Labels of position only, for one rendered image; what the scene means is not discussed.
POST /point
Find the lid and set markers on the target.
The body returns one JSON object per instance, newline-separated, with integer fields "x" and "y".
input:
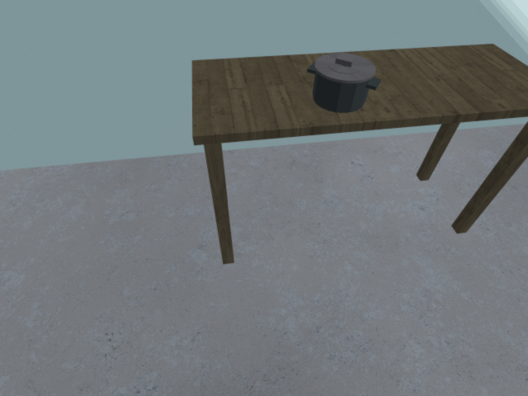
{"x": 361, "y": 71}

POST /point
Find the table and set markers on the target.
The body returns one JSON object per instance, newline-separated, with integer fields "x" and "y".
{"x": 271, "y": 97}

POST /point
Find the pot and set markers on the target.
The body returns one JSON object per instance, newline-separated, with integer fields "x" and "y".
{"x": 340, "y": 97}

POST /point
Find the knob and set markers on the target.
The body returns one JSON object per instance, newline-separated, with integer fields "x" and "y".
{"x": 346, "y": 59}

